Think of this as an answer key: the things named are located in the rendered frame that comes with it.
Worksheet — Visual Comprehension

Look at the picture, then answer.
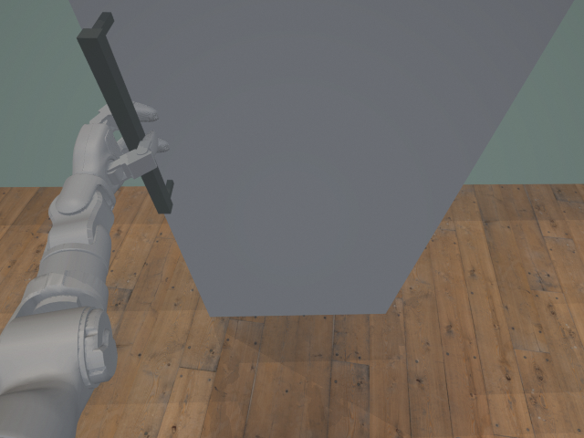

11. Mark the fridge door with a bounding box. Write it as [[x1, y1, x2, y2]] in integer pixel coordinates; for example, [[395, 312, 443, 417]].
[[68, 0, 574, 317]]

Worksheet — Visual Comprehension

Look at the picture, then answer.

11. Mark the left robot hand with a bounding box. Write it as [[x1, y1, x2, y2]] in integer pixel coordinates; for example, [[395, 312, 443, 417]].
[[72, 101, 170, 194]]

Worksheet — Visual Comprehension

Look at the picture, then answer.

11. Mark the left robot forearm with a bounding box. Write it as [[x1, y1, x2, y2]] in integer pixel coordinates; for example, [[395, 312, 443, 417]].
[[0, 173, 116, 342]]

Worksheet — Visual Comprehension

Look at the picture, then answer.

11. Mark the left robot upper arm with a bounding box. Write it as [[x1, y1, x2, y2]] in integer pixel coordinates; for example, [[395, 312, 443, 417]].
[[0, 306, 118, 438]]

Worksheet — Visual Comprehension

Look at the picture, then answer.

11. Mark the handle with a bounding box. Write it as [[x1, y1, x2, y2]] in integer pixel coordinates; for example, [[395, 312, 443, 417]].
[[77, 12, 174, 214]]

